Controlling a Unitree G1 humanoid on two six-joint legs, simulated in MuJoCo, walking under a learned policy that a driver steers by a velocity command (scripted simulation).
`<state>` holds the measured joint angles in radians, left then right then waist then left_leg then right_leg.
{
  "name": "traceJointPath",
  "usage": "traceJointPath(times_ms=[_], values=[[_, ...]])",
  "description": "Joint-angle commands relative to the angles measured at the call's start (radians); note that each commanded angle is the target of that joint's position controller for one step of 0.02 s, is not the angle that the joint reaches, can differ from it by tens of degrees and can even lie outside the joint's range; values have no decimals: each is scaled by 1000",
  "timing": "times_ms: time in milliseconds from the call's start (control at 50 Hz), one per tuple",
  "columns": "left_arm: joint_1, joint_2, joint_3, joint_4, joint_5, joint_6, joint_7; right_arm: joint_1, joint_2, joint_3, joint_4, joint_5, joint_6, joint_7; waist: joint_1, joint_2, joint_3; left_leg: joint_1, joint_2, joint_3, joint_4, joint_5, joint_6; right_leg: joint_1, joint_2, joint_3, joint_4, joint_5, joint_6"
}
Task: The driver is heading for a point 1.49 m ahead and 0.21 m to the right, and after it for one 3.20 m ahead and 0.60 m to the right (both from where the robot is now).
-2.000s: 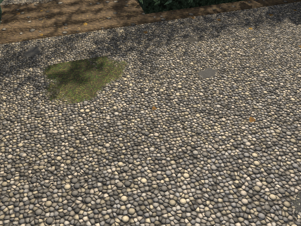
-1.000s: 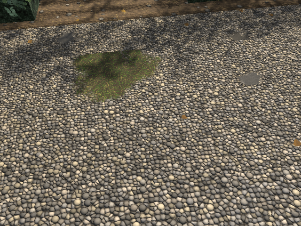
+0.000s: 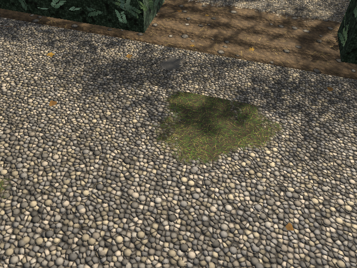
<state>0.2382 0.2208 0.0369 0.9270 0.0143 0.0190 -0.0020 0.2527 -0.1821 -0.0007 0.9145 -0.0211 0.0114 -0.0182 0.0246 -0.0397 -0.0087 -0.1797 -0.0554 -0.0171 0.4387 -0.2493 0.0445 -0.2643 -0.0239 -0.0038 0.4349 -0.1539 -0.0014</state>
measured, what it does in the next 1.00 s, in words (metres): stands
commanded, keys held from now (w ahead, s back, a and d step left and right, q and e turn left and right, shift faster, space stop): no key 1.00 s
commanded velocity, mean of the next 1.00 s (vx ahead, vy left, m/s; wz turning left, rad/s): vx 0.00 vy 0.00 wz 0.02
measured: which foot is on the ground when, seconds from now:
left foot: down 0.00-1.00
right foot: down 0.00-1.00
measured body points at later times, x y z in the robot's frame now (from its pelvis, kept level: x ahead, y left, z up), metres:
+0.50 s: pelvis +0.02 +0.00 +0.00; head +0.02 +0.01 +0.45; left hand +0.03 +0.23 -0.16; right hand +0.02 -0.23 -0.15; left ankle -0.01 +0.09 -0.74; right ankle +0.04 -0.13 -0.74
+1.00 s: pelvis +0.02 +0.00 +0.00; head +0.02 +0.01 +0.45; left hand +0.01 +0.22 -0.16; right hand -0.01 -0.22 -0.16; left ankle -0.01 +0.09 -0.74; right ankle +0.04 -0.13 -0.74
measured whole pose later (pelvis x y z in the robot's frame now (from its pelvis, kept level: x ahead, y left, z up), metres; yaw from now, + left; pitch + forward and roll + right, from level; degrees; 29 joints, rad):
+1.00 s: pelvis +0.02 +0.00 +0.00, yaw -1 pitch -2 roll +0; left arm 0.26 0.15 -0.01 1.19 0.01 0.02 0.03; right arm 0.32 -0.15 0.01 1.14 -0.01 -0.01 -0.04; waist 0.01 -0.01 0.03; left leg -0.11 -0.06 0.00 0.40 -0.27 0.05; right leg -0.20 -0.03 0.02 0.42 -0.19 0.03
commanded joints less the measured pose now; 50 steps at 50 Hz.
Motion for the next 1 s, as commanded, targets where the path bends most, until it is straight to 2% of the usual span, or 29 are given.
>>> traceJointPath(times_ms=[20, 40, 60, 140, 320, 520, 1000], values=[[60, 86, 11, 7, 10, -27, 7, -10, -134, -26, -18, 11, -38, -9, 6, 126, 5, -34, 161, -158, -148, 176, 24, 139, -75, 63, -59, 113, 3], [44, 98, 14, 23, -6, -26, 9, 45, -117, -26, 6, 19, -37, -7, -24, 72, 6, -20, 141, -148, -160, 182, 20, 120, -70, 75, -44, 99, 0], [47, 77, 10, 32, -10, -26, 7, 40, -124, -26, 24, 17, -34, -10, -5, 72, 20, 5, 139, -135, -149, 161, 21, 90, -66, 75, -66, 72, 3], [38, 68, 4, 75, -4, -17, 12, 30, -116, -28, 48, 13, -22, -11, -14, 31, 53, -7, 135, -126, -144, 117, 27, 83, -62, 76, -85, 65, 1], [53, 54, -8, 153, -4, -14, 23, 53, -100, -20, 119, 14, -24, -16, -12, 34, 53, -1, 127, -108, -136, 152, 24, 112, -70, 81, -77, 88, -10], [57, 36, -21, 202, -4, -8, 30, 93, -81, -7, 175, 14, -22, -23, -13, 41, 69, -8, 122, -98, -128, 163, 20, 112, -70, 79, -65, 92, -14], [80, 3, -40, 253, -4, -7, 34, 150, -41, 5, 224, 12, -24, -24, -17, 39, 90, -22, 120, -93, -134, 113, 19, 86, -66, 81, -64, 57, -11]])
Keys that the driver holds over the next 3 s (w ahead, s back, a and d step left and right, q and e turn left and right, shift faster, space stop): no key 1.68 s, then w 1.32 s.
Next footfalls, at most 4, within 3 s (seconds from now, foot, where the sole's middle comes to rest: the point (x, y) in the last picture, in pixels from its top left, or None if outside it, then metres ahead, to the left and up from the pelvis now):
2.00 right None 0.16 -0.12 -0.78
2.66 left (165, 261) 0.63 0.07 -0.92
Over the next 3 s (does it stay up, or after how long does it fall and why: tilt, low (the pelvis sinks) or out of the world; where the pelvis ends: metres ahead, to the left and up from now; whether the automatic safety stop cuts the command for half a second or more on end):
stays up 0.66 0.00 -0.15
